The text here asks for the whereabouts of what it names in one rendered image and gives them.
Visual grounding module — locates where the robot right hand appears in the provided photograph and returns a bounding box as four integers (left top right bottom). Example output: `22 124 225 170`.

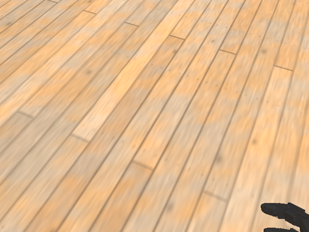
261 202 309 232

